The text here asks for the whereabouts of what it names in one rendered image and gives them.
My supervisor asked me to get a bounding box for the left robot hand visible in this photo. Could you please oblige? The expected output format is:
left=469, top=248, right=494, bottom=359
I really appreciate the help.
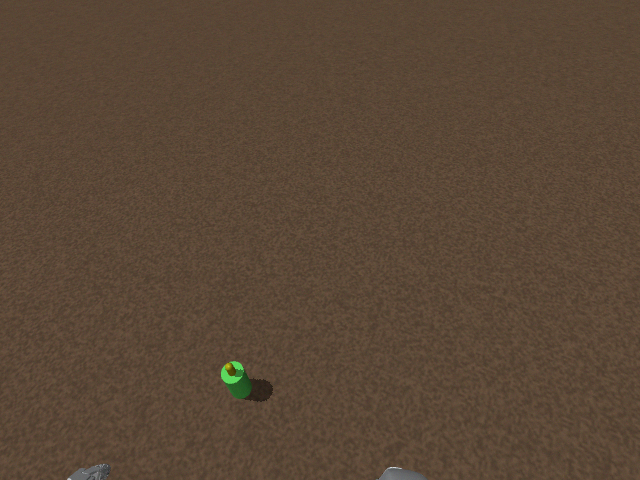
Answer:
left=67, top=464, right=111, bottom=480

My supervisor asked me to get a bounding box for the bottle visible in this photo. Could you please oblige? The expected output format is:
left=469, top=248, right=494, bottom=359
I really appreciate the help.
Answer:
left=221, top=361, right=252, bottom=399

